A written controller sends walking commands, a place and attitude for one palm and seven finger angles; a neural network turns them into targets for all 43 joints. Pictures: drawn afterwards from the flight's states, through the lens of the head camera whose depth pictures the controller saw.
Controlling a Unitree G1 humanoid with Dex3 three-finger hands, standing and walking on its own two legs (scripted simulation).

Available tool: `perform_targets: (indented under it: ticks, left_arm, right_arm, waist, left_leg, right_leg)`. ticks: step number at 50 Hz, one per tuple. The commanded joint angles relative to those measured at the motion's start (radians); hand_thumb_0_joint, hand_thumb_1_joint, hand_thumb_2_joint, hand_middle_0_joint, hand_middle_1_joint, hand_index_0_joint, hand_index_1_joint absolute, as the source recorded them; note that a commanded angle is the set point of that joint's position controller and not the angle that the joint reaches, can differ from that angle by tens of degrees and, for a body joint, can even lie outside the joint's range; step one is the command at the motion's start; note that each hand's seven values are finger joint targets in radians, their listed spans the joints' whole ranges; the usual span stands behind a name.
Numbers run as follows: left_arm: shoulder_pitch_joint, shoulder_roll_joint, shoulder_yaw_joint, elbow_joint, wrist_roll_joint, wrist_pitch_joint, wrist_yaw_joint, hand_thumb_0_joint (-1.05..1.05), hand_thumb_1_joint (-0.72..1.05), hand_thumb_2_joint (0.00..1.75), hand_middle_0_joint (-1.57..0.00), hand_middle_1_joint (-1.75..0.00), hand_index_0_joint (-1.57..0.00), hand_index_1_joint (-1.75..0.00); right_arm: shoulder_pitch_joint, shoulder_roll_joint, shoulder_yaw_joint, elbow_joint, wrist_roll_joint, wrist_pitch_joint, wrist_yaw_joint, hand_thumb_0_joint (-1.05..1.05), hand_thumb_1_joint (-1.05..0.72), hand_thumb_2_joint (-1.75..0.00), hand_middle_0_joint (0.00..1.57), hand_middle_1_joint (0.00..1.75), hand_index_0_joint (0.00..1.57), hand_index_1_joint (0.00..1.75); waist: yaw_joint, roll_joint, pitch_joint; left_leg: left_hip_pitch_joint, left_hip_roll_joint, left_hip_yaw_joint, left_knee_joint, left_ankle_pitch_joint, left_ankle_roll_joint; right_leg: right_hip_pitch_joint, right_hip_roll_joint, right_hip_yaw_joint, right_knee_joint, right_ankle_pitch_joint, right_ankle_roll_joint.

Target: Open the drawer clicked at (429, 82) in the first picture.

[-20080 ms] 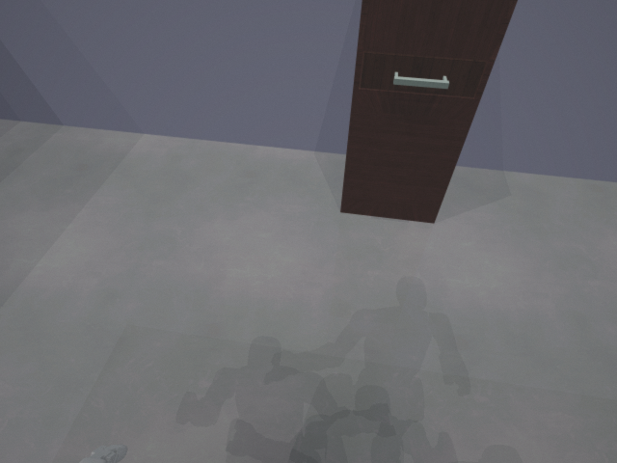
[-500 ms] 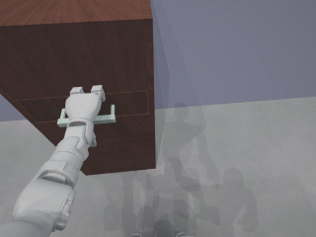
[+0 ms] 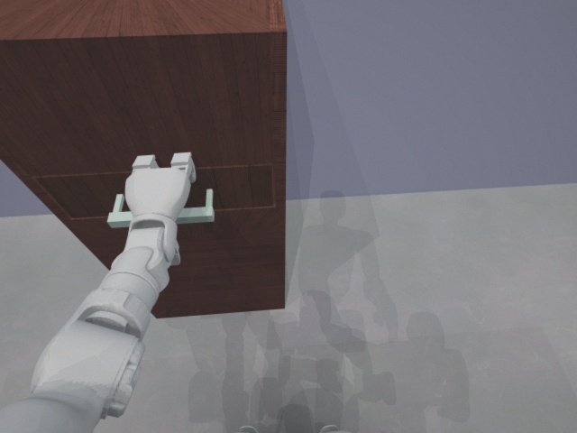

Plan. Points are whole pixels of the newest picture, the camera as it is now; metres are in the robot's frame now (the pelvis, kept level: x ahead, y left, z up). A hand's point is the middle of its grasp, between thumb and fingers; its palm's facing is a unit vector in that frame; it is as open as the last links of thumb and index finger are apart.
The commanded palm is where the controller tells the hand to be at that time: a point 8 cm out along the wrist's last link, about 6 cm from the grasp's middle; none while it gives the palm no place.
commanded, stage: lower the fingers behind the handle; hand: left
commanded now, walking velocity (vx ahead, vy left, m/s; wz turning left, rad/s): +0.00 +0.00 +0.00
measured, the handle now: (163, 207) +0.49 +0.22 -0.05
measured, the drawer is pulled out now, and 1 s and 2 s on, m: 0.00 0.00 0.00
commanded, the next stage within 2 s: close the thumb around the handle in 1.26 s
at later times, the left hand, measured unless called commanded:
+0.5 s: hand (176, 225) +0.45 +0.19 -0.04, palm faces +0.05 -0.03 -1.00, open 13.7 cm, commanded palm +0.43 +0.20 +0.01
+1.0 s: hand (169, 236) +0.45 +0.21 -0.07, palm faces -0.02 -0.03 -1.00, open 13.8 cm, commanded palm +0.43 +0.19 -0.01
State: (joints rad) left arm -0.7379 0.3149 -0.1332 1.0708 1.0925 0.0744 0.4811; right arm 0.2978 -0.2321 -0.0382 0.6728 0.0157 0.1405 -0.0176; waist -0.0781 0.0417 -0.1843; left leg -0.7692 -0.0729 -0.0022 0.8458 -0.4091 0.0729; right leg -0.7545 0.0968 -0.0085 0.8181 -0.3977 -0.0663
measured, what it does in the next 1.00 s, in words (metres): stands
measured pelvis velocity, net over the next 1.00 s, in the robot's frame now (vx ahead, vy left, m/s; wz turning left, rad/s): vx -0.02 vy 0.01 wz -0.01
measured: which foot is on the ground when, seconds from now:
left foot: down 0.00-1.00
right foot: down 0.00-1.00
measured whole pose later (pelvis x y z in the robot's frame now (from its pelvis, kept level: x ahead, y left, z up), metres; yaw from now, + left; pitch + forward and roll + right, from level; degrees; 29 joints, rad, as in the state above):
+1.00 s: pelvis -0.02 +0.01 -0.04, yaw -1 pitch +26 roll -3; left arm -0.76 0.38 -0.09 1.09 1.11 -0.01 0.53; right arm 0.33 -0.25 -0.05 0.70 -0.02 0.09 -0.01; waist -0.11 0.06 -0.21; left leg -1.08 -0.07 0.00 1.11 -0.49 0.09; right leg -1.05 0.10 -0.04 1.05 -0.47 -0.05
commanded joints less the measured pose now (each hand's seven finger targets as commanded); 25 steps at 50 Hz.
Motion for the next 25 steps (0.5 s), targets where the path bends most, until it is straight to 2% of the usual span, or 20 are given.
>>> perform_targets:
  ticks: [1,3,4,6,7,8,10,13,16,17,18,19,20,21,22,23,24,25]
  left_arm:
    - [-0.378,0.204,0.048,-0.081,0.004,0.035,-0.005,0.0,-0.5,0.3,-0.3,-1.2,-0.3,-1.2]
    - [-0.358,0.186,0.032,-0.064,0.0,0.041,-0.01,0.0,-0.5,0.3,-0.3,-1.2,-0.3,-1.2]
    - [-0.358,0.21,0.045,-0.055,0.003,0.044,-0.012,0.0,-0.5,0.3,-0.3,-1.2,-0.3,-1.2]
    - [-0.363,0.2,0.041,-0.036,-0.003,0.048,-0.018,0.0,-0.5,0.3,-0.3,-1.2,-0.3,-1.2]
    - [-0.378,0.208,0.037,-0.05,-0.004,0.041,-0.023,0.0,-0.5,0.3,-0.3,-1.2,-0.3,-1.2]
    - [-0.367,0.234,0.064,-0.068,-0.01,0.027,-0.027,0.0,-0.5,0.3,-0.3,-1.2,-0.3,-1.2]
    - [-0.422,0.23,0.06,-0.155,-0.016,-0.03,-0.032,0.0,-0.5,0.3,-0.3,-1.2,-0.3,-1.2]
    - [-0.434,0.266,0.103,-0.249,0.006,-0.118,-0.01,0.0,-0.5,0.3,-0.3,-1.2,-0.3,-1.2]
    - [-0.432,0.291,0.14,-0.242,0.036,-0.143,0.056,0.0,-0.5,0.3,-0.3,-1.2,-0.3,-1.2]
    - [-0.435,0.265,0.122,-0.229,0.045,-0.138,0.081,0.0,-0.5,0.3,-0.3,-1.2,-0.3,-1.2]
    - [-0.41,0.268,0.139,-0.208,0.048,-0.124,0.105,0.0,-0.5,0.3,-0.3,-1.2,-0.3,-1.2]
    - [-0.399,0.259,0.14,-0.189,0.044,-0.105,0.125,0.0,-0.5,0.3,-0.3,-1.2,-0.3,-1.2]
    - [-0.397,0.25,0.138,-0.165,0.038,-0.08,0.138,0.0,-0.5,0.3,-0.3,-1.2,-0.3,-1.2]
    - [-0.393,0.26,0.154,-0.144,0.027,-0.057,0.145,0.0,-0.5,0.3,-0.3,-1.2,-0.3,-1.2]
    - [-0.402,0.255,0.143,-0.136,0.024,-0.036,0.148,0.0,-0.5,0.3,-0.3,-1.2,-0.3,-1.2]
    - [-0.391,0.253,0.142,-0.114,0.017,-0.011,0.149,0.0,-0.5,0.3,-0.3,-1.2,-0.3,-1.2]
    - [-0.413,0.245,0.128,-0.103,0.014,0.012,0.148,0.0,-0.5,0.3,-0.3,-1.2,-0.3,-1.2]
    - [-0.401,0.271,0.147,-0.091,0.009,0.032,0.146,0.0,-0.5,0.3,-0.3,-1.2,-0.3,-1.2]
  right_arm:
    - [0.1,-0.149,-0.048,-0.07,-0.008,-0.018,-0.013,0.0,-0.9,-0.9,0.2,0.3,0.2,0.3]
    - [0.105,-0.147,-0.045,-0.073,-0.005,-0.019,-0.012,0.0,-0.9,-0.9,0.2,0.3,0.2,0.3]
    - [0.105,-0.152,-0.043,-0.072,-0.004,-0.017,-0.013,0.0,-0.9,-0.9,0.2,0.3,0.2,0.3]
    - [0.106,-0.151,-0.041,-0.074,-0.006,-0.018,-0.016,0.0,-0.9,-0.9,0.2,0.3,0.2,0.3]
    - [0.111,-0.153,-0.04,-0.077,-0.004,-0.023,-0.017,0.0,-0.9,-0.9,0.2,0.3,0.2,0.3]
    - [0.109,-0.154,-0.04,-0.083,-0.005,-0.027,-0.019,0.0,-0.9,-0.9,0.2,0.3,0.2,0.3]
    - [0.114,-0.149,-0.045,-0.086,-0.011,-0.041,-0.024,0.0,-0.9,-0.9,0.2,0.3,0.2,0.3]
    - [0.122,-0.147,-0.057,-0.077,-0.021,-0.06,-0.026,0.0,-0.9,-0.9,0.2,0.3,0.2,0.3]
    - [0.125,-0.147,-0.06,-0.049,-0.032,-0.068,-0.02,0.0,-0.9,-0.9,0.2,0.3,0.2,0.3]
    - [0.127,-0.148,-0.063,-0.04,-0.035,-0.071,-0.016,0.0,-0.9,-0.9,0.2,0.3,0.2,0.3]
    - [0.129,-0.149,-0.065,-0.033,-0.037,-0.072,-0.01,0.0,-0.9,-0.9,0.2,0.3,0.2,0.3]
    - [0.129,-0.152,-0.066,-0.029,-0.04,-0.072,-0.002,0.0,-0.9,-0.9,0.2,0.3,0.2,0.3]
    - [0.132,-0.154,-0.067,-0.024,-0.041,-0.069,0.004,0.0,-0.9,-0.9,0.2,0.3,0.2,0.3]
    - [0.13,-0.158,-0.068,-0.019,-0.043,-0.066,0.01,0.0,-0.9,-0.9,0.2,0.3,0.2,0.3]
    - [0.138,-0.161,-0.069,-0.017,-0.042,-0.061,0.013,0.0,-0.9,-0.9,0.2,0.3,0.2,0.3]
    - [0.142,-0.162,-0.067,-0.015,-0.039,-0.053,0.016,0.0,-0.9,-0.9,0.2,0.3,0.2,0.3]
    - [0.141,-0.164,-0.066,-0.013,-0.038,-0.049,0.018,0.0,-0.9,-0.9,0.2,0.3,0.2,0.3]
    - [0.143,-0.167,-0.064,-0.01,-0.036,-0.044,0.019,0.0,-0.9,-0.9,0.2,0.3,0.2,0.3]
  waist:
    - [-0.044,-0.055,-0.311]
    - [-0.043,-0.047,-0.29]
    - [-0.043,-0.05,-0.28]
    - [-0.049,-0.067,-0.277]
    - [-0.051,-0.054,-0.282]
    - [-0.041,-0.052,-0.295]
    - [-0.044,-0.011,-0.366]
    - [-0.029,0.051,-0.461]
    - [-0.03,0.064,-0.452]
    - [-0.041,0.058,-0.433]
    - [-0.032,0.059,-0.427]
    - [-0.03,0.067,-0.428]
    - [-0.036,0.045,-0.437]
    - [-0.034,0.042,-0.454]
    - [-0.043,0.023,-0.474]
    - [-0.04,0.004,-0.466]
    - [-0.053,-0.005,-0.455]
    - [-0.044,-0.016,-0.462]
  left_leg:
    - [0.161,0.033,-0.013,-0.052,0.303,-0.015]
    - [0.145,0.03,-0.009,-0.05,0.281,-0.014]
    - [0.131,0.032,-0.01,-0.048,0.267,-0.014]
    - [0.108,0.031,-0.011,-0.041,0.247,-0.012]
    - [0.102,0.031,-0.012,-0.038,0.233,-0.011]
    - [0.097,0.031,-0.011,-0.032,0.227,-0.009]
    - [0.128,0.036,-0.017,-0.014,0.24,-0.009]
    - [0.189,0.044,-0.034,0.025,0.29,-0.014]
    - [0.16,0.048,-0.048,0.056,0.315,-0.024]
    - [0.157,0.052,-0.053,0.064,0.316,-0.027]
    - [0.154,0.054,-0.057,0.067,0.327,-0.033]
    - [0.156,0.055,-0.055,0.068,0.34,-0.036]
    - [0.153,0.055,-0.054,0.072,0.347,-0.036]
    - [0.153,0.054,-0.051,0.076,0.362,-0.038]
    - [0.157,0.055,-0.051,0.077,0.376,-0.038]
    - [0.143,0.051,-0.047,0.073,0.375,-0.036]
    - [0.135,0.051,-0.041,0.069,0.367,-0.032]
    - [0.122,0.048,-0.033,0.064,0.361,-0.027]
  right_leg:
    - [0.167,-0.04,0.05,-0.096,0.321,0.021]
    - [0.156,-0.039,0.05,-0.096,0.305,0.022]
    - [0.147,-0.039,0.051,-0.095,0.289,0.022]
    - [0.143,-0.039,0.05,-0.092,0.274,0.023]
    - [0.135,-0.04,0.051,-0.086,0.26,0.024]
    - [0.142,-0.041,0.057,-0.082,0.255,0.024]
    - [0.134,-0.042,0.06,-0.06,0.263,0.024]
    - [0.077,-0.035,0.055,-0.017,0.269,0.017]
    - [0.007,-0.029,0.041,0.022,0.256,0.012]
    - [-0.031,-0.027,0.034,0.027,0.241,0.014]
    - [-0.044,-0.024,0.027,0.036,0.236,0.011]
    - [-0.05,-0.022,0.021,0.038,0.239,0.01]
    - [-0.042,-0.02,0.02,0.039,0.249,0.012]
    - [-0.031,-0.02,0.018,0.042,0.265,0.013]
    - [-0.018,-0.02,0.018,0.044,0.286,0.017]
    - [0.004,-0.02,0.018,0.038,0.3,0.018]
    - [0.013,-0.021,0.02,0.03,0.309,0.022]
    - [0.047,-0.023,0.025,0.024,0.325,0.025]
